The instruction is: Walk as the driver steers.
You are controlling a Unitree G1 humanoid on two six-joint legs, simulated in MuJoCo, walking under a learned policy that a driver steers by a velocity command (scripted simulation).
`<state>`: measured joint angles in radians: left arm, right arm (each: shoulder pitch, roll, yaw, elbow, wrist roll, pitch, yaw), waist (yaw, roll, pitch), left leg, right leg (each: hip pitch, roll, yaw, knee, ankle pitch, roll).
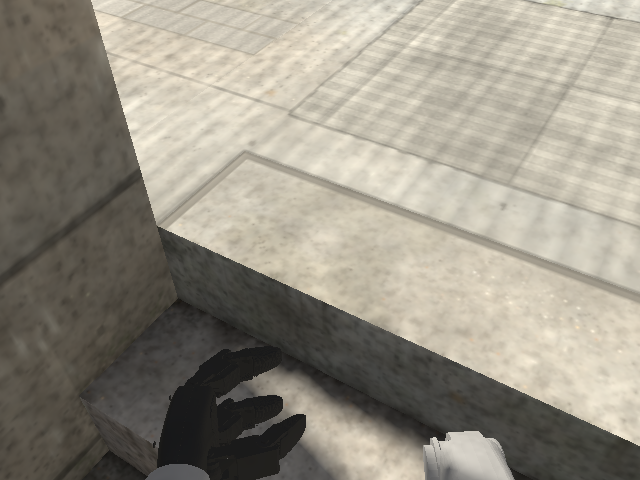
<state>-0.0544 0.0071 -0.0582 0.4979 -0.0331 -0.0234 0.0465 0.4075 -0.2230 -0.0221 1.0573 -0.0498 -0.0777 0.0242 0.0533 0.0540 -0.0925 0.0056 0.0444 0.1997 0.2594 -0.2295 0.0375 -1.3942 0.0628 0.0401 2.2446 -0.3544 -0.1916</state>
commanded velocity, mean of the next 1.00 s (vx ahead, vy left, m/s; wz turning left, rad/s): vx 1.00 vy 0.00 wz -0.90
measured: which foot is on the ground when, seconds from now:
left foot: down 0.00-0.10, up 0.12-0.42, down 0.44-0.94, up 0.96-1.00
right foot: up 0.00-0.14, down 0.16-0.46, up 0.48-0.90, down 0.92-1.00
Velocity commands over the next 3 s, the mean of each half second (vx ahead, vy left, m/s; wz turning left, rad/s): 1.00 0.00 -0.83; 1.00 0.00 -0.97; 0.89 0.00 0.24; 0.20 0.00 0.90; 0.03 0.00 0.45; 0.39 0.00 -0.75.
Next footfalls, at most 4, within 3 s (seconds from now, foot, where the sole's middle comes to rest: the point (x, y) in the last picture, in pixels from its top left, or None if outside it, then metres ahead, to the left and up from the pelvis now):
0.16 right None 0.12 -0.08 -0.60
0.44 left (343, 466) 0.45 0.03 -0.41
0.92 right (614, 334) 0.57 -0.34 -0.22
1.44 left None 0.99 -0.57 -0.22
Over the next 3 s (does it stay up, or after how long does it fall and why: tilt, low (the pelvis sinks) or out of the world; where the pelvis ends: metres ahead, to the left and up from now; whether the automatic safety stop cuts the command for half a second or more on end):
stays up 1.17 -0.74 0.54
